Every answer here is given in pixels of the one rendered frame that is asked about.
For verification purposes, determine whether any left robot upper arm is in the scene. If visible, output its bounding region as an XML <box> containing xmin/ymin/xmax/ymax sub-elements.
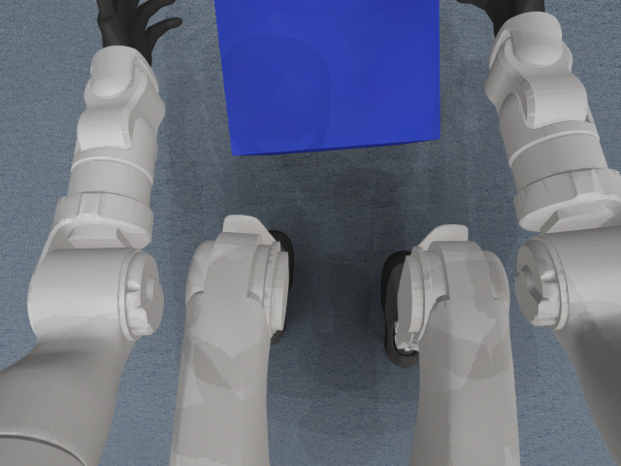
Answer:
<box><xmin>0</xmin><ymin>248</ymin><xmax>164</xmax><ymax>466</ymax></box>

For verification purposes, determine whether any left robot forearm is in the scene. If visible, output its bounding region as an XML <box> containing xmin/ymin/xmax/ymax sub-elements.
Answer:
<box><xmin>27</xmin><ymin>46</ymin><xmax>165</xmax><ymax>335</ymax></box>

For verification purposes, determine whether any right robot upper arm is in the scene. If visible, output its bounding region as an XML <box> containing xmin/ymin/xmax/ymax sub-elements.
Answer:
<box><xmin>514</xmin><ymin>225</ymin><xmax>621</xmax><ymax>466</ymax></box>

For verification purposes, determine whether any left robot foot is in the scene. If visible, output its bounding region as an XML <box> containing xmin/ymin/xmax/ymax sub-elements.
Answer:
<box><xmin>268</xmin><ymin>230</ymin><xmax>294</xmax><ymax>346</ymax></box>

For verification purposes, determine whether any left robot thigh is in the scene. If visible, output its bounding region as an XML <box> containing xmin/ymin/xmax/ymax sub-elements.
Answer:
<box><xmin>169</xmin><ymin>232</ymin><xmax>289</xmax><ymax>466</ymax></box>

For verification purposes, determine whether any right robot forearm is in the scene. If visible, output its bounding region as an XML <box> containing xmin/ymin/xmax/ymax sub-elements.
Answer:
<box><xmin>484</xmin><ymin>12</ymin><xmax>621</xmax><ymax>234</ymax></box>

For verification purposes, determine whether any left robot hand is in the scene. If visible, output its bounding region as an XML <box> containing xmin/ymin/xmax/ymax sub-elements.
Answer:
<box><xmin>96</xmin><ymin>0</ymin><xmax>182</xmax><ymax>67</ymax></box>

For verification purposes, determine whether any carton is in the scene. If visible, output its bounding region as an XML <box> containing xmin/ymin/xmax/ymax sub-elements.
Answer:
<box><xmin>214</xmin><ymin>0</ymin><xmax>441</xmax><ymax>155</ymax></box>

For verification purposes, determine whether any right robot hand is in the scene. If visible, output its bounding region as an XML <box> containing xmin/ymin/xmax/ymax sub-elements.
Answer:
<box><xmin>457</xmin><ymin>0</ymin><xmax>545</xmax><ymax>38</ymax></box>

